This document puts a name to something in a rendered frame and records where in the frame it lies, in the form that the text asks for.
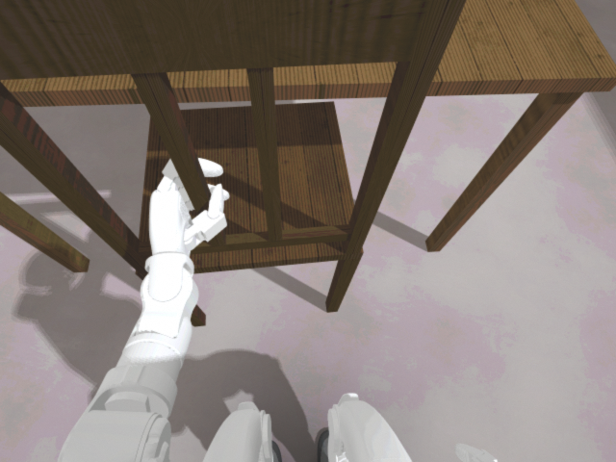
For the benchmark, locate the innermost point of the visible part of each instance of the table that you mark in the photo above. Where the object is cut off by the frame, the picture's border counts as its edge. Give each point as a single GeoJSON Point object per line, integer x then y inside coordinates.
{"type": "Point", "coordinates": [497, 47]}

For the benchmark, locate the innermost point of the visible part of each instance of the robot left hand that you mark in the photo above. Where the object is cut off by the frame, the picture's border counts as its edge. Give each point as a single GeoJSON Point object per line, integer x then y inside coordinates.
{"type": "Point", "coordinates": [169, 212]}

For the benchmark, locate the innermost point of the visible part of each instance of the right robot shin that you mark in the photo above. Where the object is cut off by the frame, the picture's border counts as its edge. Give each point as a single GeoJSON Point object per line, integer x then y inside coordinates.
{"type": "Point", "coordinates": [332, 457]}

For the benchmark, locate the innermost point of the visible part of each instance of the right robot thigh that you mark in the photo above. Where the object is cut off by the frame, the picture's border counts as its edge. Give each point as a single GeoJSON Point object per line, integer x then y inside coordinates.
{"type": "Point", "coordinates": [359, 432]}

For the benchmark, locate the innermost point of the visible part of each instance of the left robot upper arm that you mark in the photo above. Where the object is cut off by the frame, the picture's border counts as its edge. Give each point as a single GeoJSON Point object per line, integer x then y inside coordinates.
{"type": "Point", "coordinates": [119, 436]}

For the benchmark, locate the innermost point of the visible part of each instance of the robot left forearm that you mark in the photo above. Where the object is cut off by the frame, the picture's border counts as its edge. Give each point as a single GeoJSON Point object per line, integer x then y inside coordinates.
{"type": "Point", "coordinates": [144, 379]}

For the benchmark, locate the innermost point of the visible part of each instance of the chair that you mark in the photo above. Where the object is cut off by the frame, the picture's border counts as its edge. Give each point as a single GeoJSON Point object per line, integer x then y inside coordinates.
{"type": "Point", "coordinates": [284, 165]}

